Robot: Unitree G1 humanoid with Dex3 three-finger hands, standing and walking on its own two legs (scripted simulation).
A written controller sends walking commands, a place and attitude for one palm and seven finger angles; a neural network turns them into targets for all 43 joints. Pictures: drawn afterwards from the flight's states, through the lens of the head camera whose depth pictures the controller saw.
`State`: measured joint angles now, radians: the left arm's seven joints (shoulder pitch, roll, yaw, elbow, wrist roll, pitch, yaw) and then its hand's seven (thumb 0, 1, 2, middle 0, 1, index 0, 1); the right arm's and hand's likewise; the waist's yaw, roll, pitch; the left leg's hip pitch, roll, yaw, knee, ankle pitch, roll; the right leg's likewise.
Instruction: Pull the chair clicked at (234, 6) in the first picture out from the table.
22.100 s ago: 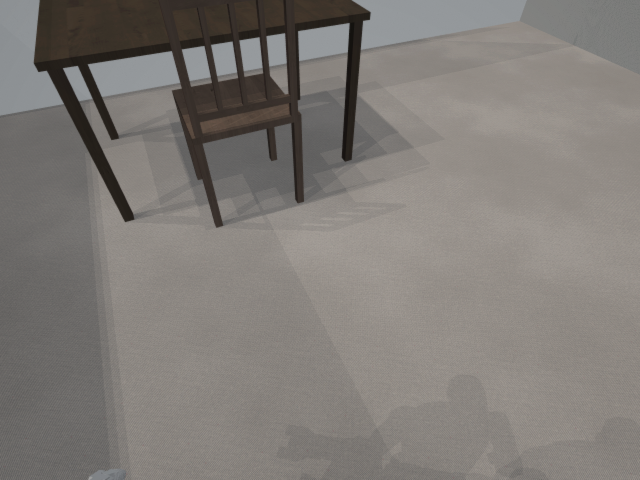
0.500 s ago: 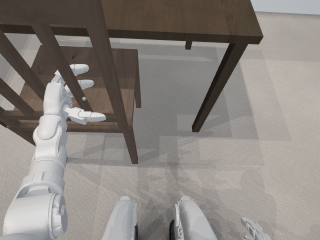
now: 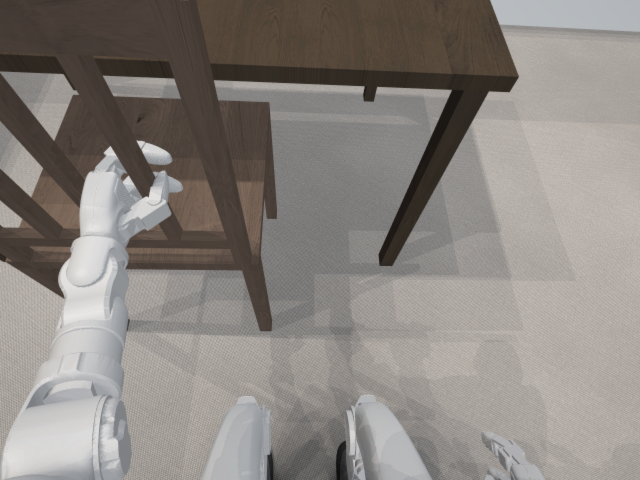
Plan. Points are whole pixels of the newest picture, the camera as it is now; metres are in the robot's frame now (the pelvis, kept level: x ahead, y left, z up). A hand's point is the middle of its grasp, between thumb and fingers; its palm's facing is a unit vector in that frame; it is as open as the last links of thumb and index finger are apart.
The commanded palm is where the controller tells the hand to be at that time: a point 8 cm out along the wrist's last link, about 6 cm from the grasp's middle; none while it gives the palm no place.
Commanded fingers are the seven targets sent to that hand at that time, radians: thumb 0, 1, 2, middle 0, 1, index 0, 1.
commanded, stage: hook a spindle and tug to test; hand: left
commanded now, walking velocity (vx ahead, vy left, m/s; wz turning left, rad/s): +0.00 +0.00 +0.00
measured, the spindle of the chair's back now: (59, 168) +0.47 +0.31 +0.06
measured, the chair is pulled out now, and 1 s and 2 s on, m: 0.00 0.05 0.15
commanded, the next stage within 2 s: step backward, pulling the chair out in 0.50 s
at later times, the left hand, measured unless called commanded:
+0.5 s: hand (155, 231) +0.40 +0.19 +0.04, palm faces +0.01 -1.00 -0.03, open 5.2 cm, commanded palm +0.37 +0.24 +0.04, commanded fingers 0.00 0.90 0.90 -0.50 -1.45 -0.50 -1.45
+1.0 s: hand (165, 230) +0.39 +0.17 +0.06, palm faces +0.11 -0.99 -0.10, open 5.0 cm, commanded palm +0.36 +0.22 +0.05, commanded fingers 0.00 0.90 0.90 -0.50 -1.45 -0.50 -1.45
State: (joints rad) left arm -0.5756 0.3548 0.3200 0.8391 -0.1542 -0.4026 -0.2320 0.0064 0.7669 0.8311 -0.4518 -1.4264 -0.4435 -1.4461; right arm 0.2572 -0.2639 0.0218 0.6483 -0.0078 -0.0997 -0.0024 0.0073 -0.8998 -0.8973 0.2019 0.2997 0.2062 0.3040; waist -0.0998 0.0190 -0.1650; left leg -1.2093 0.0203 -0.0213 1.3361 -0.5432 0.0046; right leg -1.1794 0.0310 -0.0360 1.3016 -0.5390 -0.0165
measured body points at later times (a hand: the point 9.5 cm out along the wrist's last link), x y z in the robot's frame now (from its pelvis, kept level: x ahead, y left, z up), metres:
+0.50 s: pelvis +0.01 +0.00 +0.01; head +0.12 +0.02 +0.44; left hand +0.40 +0.24 +0.04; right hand +0.15 -0.25 -0.10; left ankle +0.04 +0.11 -0.61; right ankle +0.04 -0.11 -0.61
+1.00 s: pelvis +0.01 +0.02 +0.10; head +0.09 +0.04 +0.54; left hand +0.38 +0.23 +0.07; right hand +0.09 -0.26 +0.00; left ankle +0.04 +0.11 -0.61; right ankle +0.04 -0.11 -0.61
